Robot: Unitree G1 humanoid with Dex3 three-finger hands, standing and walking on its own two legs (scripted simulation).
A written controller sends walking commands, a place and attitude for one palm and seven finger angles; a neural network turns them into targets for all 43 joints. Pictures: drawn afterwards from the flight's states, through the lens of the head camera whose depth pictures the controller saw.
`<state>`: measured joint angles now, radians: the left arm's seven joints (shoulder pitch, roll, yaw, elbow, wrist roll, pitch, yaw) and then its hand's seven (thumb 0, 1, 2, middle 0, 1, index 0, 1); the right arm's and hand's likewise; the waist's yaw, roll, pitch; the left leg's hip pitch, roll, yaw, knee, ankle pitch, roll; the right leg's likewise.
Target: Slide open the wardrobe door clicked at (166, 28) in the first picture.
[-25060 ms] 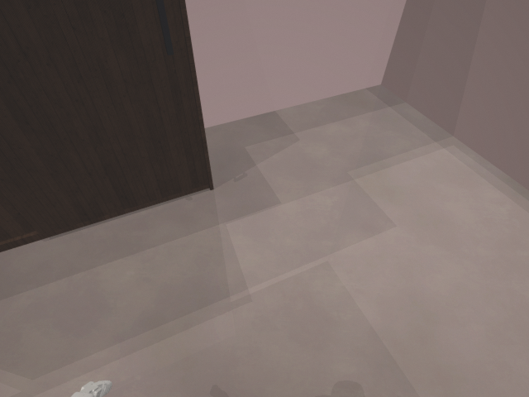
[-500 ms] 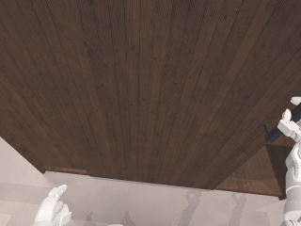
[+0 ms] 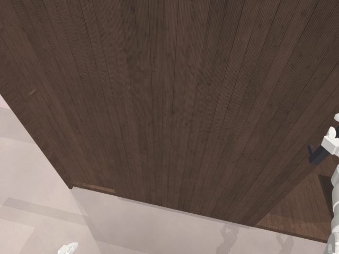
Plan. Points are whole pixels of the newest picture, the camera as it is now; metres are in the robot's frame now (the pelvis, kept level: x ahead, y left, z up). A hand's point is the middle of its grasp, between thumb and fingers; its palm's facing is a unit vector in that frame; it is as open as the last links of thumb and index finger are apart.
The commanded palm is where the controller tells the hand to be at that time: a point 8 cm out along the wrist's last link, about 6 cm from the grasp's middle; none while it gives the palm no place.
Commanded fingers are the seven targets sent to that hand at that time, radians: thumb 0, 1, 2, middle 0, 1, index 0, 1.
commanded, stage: stop walking and hold the door there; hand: right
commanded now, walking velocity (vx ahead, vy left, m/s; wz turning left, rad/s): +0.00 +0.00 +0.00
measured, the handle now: (336, 128) +0.43 -0.37 +0.11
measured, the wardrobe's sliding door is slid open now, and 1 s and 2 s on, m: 0.45 0.45 0.45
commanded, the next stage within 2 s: none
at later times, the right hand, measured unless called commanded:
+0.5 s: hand (331, 141) +0.38 -0.34 +0.11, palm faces +0.43 +0.87 -0.25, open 5.8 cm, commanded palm +0.34 -0.36 +0.10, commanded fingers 0.00 -0.90 -0.90 0.45 1.40 0.45 1.40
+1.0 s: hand (332, 143) +0.38 -0.34 +0.11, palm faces +0.31 +0.92 -0.23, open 5.8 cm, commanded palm +0.35 -0.35 +0.10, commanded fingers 0.00 -0.90 -0.90 0.45 1.40 0.45 1.40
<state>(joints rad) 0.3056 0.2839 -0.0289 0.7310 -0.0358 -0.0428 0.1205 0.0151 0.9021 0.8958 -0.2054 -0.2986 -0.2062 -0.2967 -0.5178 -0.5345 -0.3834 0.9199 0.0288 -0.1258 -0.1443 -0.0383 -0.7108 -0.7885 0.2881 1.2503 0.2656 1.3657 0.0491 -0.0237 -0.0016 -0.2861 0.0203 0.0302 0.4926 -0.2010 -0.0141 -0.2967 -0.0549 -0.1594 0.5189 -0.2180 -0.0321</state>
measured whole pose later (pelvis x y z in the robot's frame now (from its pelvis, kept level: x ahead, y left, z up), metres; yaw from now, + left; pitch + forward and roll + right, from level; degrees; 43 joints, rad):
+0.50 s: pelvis -0.02 -0.05 -0.01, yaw -4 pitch -1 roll -1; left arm 0.26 0.36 0.03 0.76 -0.03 -0.01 0.11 0.01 0.91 0.90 -0.20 -0.30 -0.20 -0.30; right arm -0.62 -0.44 -0.28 0.93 0.01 -0.18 -0.10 -0.06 -0.66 -0.83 0.33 1.33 0.35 1.39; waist 0.04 -0.02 0.03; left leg -0.33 0.15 0.03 0.59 -0.24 -0.08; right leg -0.33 0.02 -0.12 0.58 -0.22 -0.02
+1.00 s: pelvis -0.06 -0.10 +0.00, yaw +0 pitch +1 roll +2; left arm 0.25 0.27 -0.06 0.69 -0.02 -0.07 0.08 0.01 0.90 0.90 -0.21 -0.30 -0.21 -0.30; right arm -0.67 -0.38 -0.18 0.80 0.06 -0.08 -0.12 -0.04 -0.73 -0.76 0.27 1.32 0.31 1.39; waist 0.00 -0.06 0.08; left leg -0.18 -0.03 0.08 0.49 -0.32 0.02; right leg -0.36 0.03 -0.19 0.47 -0.15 -0.11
